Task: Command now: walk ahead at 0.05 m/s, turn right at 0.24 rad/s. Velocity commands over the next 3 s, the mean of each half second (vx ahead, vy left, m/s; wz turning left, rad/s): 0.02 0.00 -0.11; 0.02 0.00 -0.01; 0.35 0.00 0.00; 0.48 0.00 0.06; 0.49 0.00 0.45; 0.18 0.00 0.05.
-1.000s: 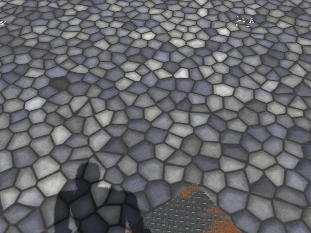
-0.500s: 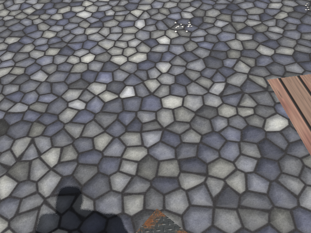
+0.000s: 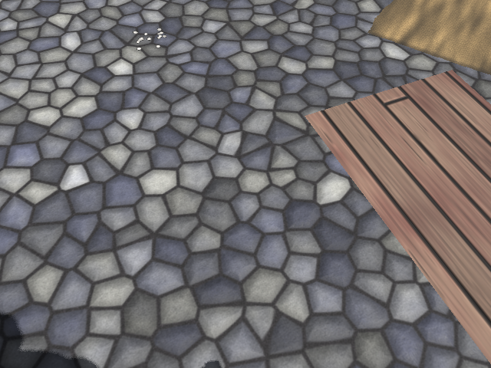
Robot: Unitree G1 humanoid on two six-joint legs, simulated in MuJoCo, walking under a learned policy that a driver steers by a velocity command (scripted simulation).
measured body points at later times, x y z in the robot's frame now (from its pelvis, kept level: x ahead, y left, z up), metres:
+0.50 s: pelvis +0.05 -0.03 +0.00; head +0.06 -0.03 +0.45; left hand +0.14 +0.21 -0.13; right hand +0.13 -0.29 -0.13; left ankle +0.10 +0.09 -0.73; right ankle +0.03 -0.13 -0.73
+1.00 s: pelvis +0.08 -0.03 +0.00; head +0.08 -0.03 +0.45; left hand +0.09 +0.21 -0.15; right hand +0.14 -0.28 -0.15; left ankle +0.10 +0.09 -0.73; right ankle +0.03 -0.13 -0.73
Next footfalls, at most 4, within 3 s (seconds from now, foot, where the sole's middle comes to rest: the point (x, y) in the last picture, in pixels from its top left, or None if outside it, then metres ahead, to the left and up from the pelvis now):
0.18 right None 0.07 -0.13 -0.77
1.72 right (286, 321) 0.58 -0.10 -0.77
2.30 left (195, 233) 0.86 0.17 -0.77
2.74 right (228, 160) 1.16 0.07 -0.77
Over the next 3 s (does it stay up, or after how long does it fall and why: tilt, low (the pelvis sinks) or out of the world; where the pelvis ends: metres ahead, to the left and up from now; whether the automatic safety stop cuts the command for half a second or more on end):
stays up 0.99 0.11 0.00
